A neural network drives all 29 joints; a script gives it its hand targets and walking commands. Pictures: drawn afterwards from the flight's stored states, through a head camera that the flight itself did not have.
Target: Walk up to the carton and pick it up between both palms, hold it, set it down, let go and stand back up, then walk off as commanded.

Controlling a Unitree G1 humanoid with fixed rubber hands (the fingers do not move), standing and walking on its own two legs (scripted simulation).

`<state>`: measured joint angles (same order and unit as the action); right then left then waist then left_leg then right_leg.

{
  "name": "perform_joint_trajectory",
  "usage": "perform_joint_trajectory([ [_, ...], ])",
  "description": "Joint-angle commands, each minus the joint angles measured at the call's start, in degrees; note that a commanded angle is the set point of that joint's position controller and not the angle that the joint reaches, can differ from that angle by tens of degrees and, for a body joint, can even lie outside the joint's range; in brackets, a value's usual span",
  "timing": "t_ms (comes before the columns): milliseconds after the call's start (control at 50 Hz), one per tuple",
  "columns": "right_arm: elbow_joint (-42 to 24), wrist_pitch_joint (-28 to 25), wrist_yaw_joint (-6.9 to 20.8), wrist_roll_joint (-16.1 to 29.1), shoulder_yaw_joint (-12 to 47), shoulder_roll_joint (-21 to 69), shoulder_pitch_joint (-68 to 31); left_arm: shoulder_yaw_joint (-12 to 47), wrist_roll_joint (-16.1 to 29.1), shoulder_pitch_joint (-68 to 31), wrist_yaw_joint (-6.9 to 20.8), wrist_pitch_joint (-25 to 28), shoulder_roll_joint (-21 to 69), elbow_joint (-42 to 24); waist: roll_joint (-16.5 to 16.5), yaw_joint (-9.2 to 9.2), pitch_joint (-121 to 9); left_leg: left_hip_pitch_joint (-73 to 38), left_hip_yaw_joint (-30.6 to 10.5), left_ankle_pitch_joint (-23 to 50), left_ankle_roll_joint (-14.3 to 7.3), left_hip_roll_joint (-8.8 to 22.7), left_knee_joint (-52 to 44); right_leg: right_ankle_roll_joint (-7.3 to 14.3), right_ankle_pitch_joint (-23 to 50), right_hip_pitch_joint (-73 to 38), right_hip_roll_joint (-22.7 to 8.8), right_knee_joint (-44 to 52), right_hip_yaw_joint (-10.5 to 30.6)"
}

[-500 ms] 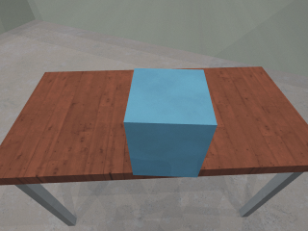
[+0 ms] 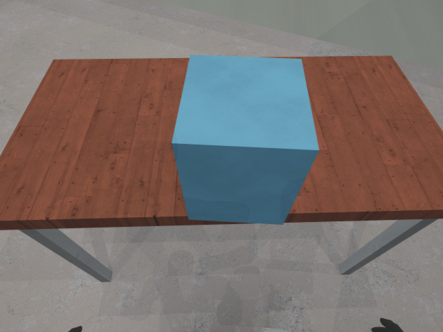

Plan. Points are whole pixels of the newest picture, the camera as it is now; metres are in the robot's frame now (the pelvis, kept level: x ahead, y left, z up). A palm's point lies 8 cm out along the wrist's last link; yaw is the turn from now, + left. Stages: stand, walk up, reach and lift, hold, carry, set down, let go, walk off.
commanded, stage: walk off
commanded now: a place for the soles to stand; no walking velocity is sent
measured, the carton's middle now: (240, 146) +0.45 -0.03 +0.05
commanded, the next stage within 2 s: none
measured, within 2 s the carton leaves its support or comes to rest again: neither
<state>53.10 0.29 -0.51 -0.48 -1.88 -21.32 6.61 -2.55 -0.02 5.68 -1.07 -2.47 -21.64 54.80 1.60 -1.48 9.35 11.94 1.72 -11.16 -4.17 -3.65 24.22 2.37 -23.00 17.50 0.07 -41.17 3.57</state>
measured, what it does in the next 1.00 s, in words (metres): walks backwards: right foot, then left foot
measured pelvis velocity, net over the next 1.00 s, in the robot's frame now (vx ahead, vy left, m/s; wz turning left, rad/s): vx -0.23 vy -0.01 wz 0.01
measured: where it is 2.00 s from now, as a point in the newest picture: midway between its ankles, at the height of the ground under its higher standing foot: outside the picture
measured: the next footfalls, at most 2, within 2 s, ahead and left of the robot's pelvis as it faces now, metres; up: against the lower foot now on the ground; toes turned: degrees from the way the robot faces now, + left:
right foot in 0.24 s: -0.05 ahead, -0.15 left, +0.00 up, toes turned +4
left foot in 0.86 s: -0.21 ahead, +0.11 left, +0.00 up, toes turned -8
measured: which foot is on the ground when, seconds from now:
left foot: down 0.00-0.24, up 0.26-0.84, down 0.86-1.00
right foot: up 0.00-0.22, down 0.24-0.86, up 0.88-1.00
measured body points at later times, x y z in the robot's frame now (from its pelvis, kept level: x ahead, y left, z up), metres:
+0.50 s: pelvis -0.10 -0.07 -0.02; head -0.02 -0.12 +0.42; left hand +0.02 +0.24 -0.10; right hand +0.00 -0.39 -0.16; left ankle -0.15 +0.10 -0.64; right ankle -0.09 -0.15 -0.74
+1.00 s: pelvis -0.23 -0.01 -0.03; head -0.18 +0.02 +0.42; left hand -0.11 +0.31 -0.15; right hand -0.16 -0.33 -0.12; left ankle -0.21 +0.10 -0.74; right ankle -0.19 -0.14 -0.68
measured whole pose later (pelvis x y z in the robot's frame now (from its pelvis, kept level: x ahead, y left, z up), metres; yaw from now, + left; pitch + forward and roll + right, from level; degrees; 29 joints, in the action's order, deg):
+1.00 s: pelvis -0.23 -0.01 -0.03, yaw +1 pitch -5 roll +1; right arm 45.1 3.6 0.3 -2.0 -2.4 -21.6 13.3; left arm -4.3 0.4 9.2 -2.6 -4.0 -25.0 45.2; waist 5.5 -1.6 12.2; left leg 15.5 -2.0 -20.8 -1.8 -3.8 41.4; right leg 1.1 -29.9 28.9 7.8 -66.9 11.6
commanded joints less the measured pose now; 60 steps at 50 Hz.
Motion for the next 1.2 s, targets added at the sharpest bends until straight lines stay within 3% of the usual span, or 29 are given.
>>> perform_joint_trajectory([
  [0,-7.5,0.6,-1.5,-1.0,-4.2,-15.8,0.9,-2.6,-0.5,7.5,-0.4,-0.4,-10.1,-5.0,-8.3,-0.17,-16.1,-6.0,-16.9,38.6,-13.4,24.4,-1.9,1.5,-7.4,1.6,2.9,-18.8,4.6],
  [120,-13.0,2.2,-1.5,-1.6,-4.8,-14.4,-1.1,-3.1,-0.6,6.5,-0.3,-0.5,-10.5,-9.9,-9.1,-0.5,-15.2,-2.4,-15.1,26.4,-10.1,20.9,3.2,-0.6,-4.2,-2.0,2.3,-9.9,2.7],
  [180,-13.9,3.0,-0.8,-1.0,-5.2,-14.7,-2.5,-3.6,-1.1,13.1,-0.5,0.5,-10.8,-9.6,-9.8,3.29,-15.7,0.6,-10.9,21.3,-5.5,16.3,11.1,0.6,4.1,-10.0,-0.2,10.7,1.7],
  [200,-12.8,3.6,-0.5,-0.9,-5.0,-14.3,-0.3,-4.1,-1.5,12.3,-0.4,0.9,-12.8,-9.8,-1.5,3.3,-14.7,6.3,-7.7,7.2,-1.0,9.2,19.1,1.4,18.0,-12.9,-3.4,19.0,7.5],
  [220,-13.0,3.9,-0.6,-0.7,-4.6,-12.2,2.4,-4.8,-2.0,10.2,-0.7,0.9,-15.9,-11.3,12.0,2.35,-14.1,17.5,-5.2,-24.2,1.7,-0.2,26.7,4.2,34.3,-17.6,-10.0,17.5,17.9],
  [240,-13.7,4.3,-1.0,-0.5,-4.2,-11.4,5.4,-5.2,-2.2,7.7,-1.0,1.1,-17.8,-13.7,11.6,0.98,-14.7,17.5,-8.6,-28.2,3.9,-2.9,37.0,7.6,40.0,-11.3,-18.3,16.0,25.8],
  [260,-12.7,4.9,-1.4,-0.8,-5.1,-13.0,2.8,-5.4,-2.5,6.3,-1.4,1.0,-19.3,-14.2,9.2,2.96,-13.6,13.9,-12.9,-28.6,3.8,-3.1,44.2,13.5,33.9,-2.9,-20.8,17.6,28.8],
  [280,-12.6,4.8,-1.8,-0.4,-4.7,-13.2,0.2,-5.0,-2.6,4.1,-1.8,1.0,-20.0,-14.1,11.5,2.91,-8.3,14.5,-17.9,-27.5,3.1,-4.1,48.4,13.3,31.0,2.8,-20.3,19.3,31.6],
  [300,-12.4,4.4,-1.8,-0.1,-4.1,-12.7,-1.0,-4.4,-2.4,2.8,-2.1,1.6,-17.9,-14.8,6.6,2.06,-6.7,15.3,-19.9,-24.7,3.0,-5.8,51.3,11.4,33.2,3.2,-17.9,18.5,28.2],
  [340,-12.7,4.6,-1.9,0.2,-4.4,-13.0,4.9,-4.7,-1.1,1.0,-2.5,1.8,-15.3,-16.0,5.0,-0.67,-8.5,21.5,-17.9,-18.0,4.0,-7.5,52.0,4.4,43.0,-9.4,-13.9,12.4,17.6],
  [440,-14.5,3.8,-2.2,-0.5,-4.5,-12.8,4.5,-5.2,-1.2,4.9,-2.3,2.5,-13.1,-16.6,7.7,2.41,-10.6,24.7,-16.0,-17.7,6.2,-5.2,49.1,6.2,39.4,-19.0,-14.1,11.6,19.1],
  [460,-14.0,3.8,-1.9,-0.3,-4.9,-12.8,4.4,-5.1,-1.1,5.0,-2.6,2.3,-13.1,-16.8,5.4,2.88,-10.6,23.7,-15.4,-18.5,6.8,-5.4,48.6,7.7,42.2,-19.7,-14.6,11.5,18.5],
  [480,-14.8,3.6,-1.7,-0.6,-4.5,-12.9,4.4,-5.3,-0.8,5.7,-2.4,2.5,-13.2,-16.4,7.6,2.87,-10.9,23.9,-15.1,-18.7,6.1,-5.0,46.9,5.5,42.3,-20.3,-13.8,11.6,17.7],
  [560,-14.6,3.7,-1.4,-0.5,-4.7,-12.4,5.9,-5.8,-0.6,6.9,-2.4,2.4,-13.4,-17.1,8.2,3.8,-9.0,20.7,-13.2,-19.8,5.9,-4.1,42.4,6.5,41.8,-18.1,-14.8,13.7,17.8],
  [620,-13.5,3.9,-1.0,-0.3,-4.6,-12.4,8.3,-5.6,-1.0,5.1,-2.3,2.3,-14.3,-18.0,12.1,2.62,-13.3,17.2,-12.2,-19.7,5.4,-3.2,40.0,8.6,36.9,-17.5,-15.3,13.6,18.5],
  [760,-13.1,3.9,0.0,-0.2,-5.5,-13.0,11.3,-5.2,-1.3,3.6,-1.7,1.6,-15.9,-18.8,12.5,1.66,-14.3,5.7,-7.1,-21.7,3.2,0.8,25.7,9.4,33.4,-8.0,-16.1,14.4,16.9],
  [780,-12.0,3.4,0.2,0.1,-5.3,-13.0,12.0,-5.0,-1.0,1.7,-1.4,1.2,-15.4,-18.6,9.9,0.39,-12.8,1.7,-5.9,-18.8,2.7,0.9,19.3,8.4,28.4,-3.7,-13.9,13.9,14.2],
  [800,-11.0,3.3,0.7,-0.4,-5.7,-13.1,15.6,-5.0,-1.2,0.6,-1.0,1.1,-15.5,-18.2,12.6,-1.01,-14.1,-3.1,-4.9,-16.1,1.5,1.1,13.1,6.0,25.6,-0.9,-11.6,11.8,11.1],
  [820,-10.2,2.8,0.7,-0.8,-6.0,-12.5,17.1,-4.6,-0.6,-0.6,-1.2,0.7,-15.0,-16.8,6.2,-2.9,-14.0,-9.4,-8.7,-11.5,0.3,2.8,4.2,4.1,20.7,6.2,-9.6,4.4,10.3],
  [840,-10.4,2.4,0.5,-1.6,-6.4,-16.0,14.9,-4.2,0.2,0.7,-1.4,0.7,-11.4,-16.4,-9.5,-1.95,-10.4,-6.6,-23.1,-4.0,-1.1,11.7,-4.4,0.9,-0.9,13.2,0.5,-7.3,6.3],
  [860,-12.3,2.0,0.1,-2.0,-6.2,-18.4,11.3,-3.9,0.6,-0.6,-2.1,0.2,-10.7,-17.4,-10.2,-0.98,-8.5,-1.7,-34.7,9.1,-2.8,20.3,-3.3,-1.3,-13.6,17.5,7.6,-19.0,5.6],
  [900,-13.8,1.7,-0.2,-1.6,-6.7,-20.6,4.3,-5.0,0.2,0.3,-2.5,0.0,-13.8,-17.0,-10.1,-1.1,-5.9,12.4,-37.1,0.4,-7.9,24.5,-7.8,-1.5,-13.4,8.1,7.6,-30.6,10.4],
  [960,-15.6,1.1,-0.7,-2.0,-5.3,-15.7,-3.9,-5.1,0.5,6.4,-2.1,0.3,-14.7,-13.6,-10.7,2.42,-2.7,10.4,-22.5,2.1,-8.2,18.3,-2.7,-1.2,-5.6,9.7,7.0,-36.0,9.4],
  [980,-16.0,1.1,-0.7,-2.2,-5.1,-15.6,-3.5,-5.1,0.5,8.9,-2.3,0.5,-14.6,-13.4,-13.6,2.53,-4.4,5.7,-22.1,4.1,-9.0,18.3,-0.5,-1.1,-5.6,11.7,7.6,-37.4,8.8],
  [1000,-14.8,0.7,-0.7,-1.9,-4.9,-13.9,-0.9,-4.9,0.3,7.9,-1.7,1.0,-14.4,-11.9,-10.5,0.77,-6.2,2.4,-19.8,4.3,-9.4,17.4,0.4,-1.5,-5.6,10.8,7.3,-35.3,8.2],
  [1020,-14.2,0.5,-0.5,-1.8,-5.0,-13.8,3.1,-4.6,0.2,7.6,-1.9,1.3,-14.0,-12.7,-12.0,-0.42,-6.9,0.7,-20.4,7.0,-9.8,17.8,1.2,-1.5,-7.1,11.5,6.6,-32.7,7.9],
  [1100,-13.1,-0.1,0.1,-1.6,-5.3,-13.9,6.1,-4.3,-0.6,8.4,-0.4,1.9,-14.0,-12.2,-12.2,-2.42,-9.9,-5.4,-24.2,-17.4,-7.0,15.8,-2.1,-2.1,-9.7,9.9,4.1,-13.1,7.2],
  [1160,-12.6,0.6,1.1,-1.6,-5.2,-13.5,2.4,-3.5,-0.5,10.9,0.2,2.8,-12.2,-9.8,-17.7,-1.85,-8.4,-0.9,-21.1,-29.0,-5.8,15.2,-6.2,-2.1,-14.0,2.0,1.8,4.8,1.0],
  [1180,-12.2,0.7,1.1,-1.6,-5.9,-15.4,3.6,-4.0,-0.7,13.8,0.2,3.1,-13.0,-9.1,-14.7,-1.16,-8.1,2.1,-20.6,-30.2,-4.5,15.6,-7.1,-1.0,-13.6,-2.3,1.7,10.3,-1.7],
])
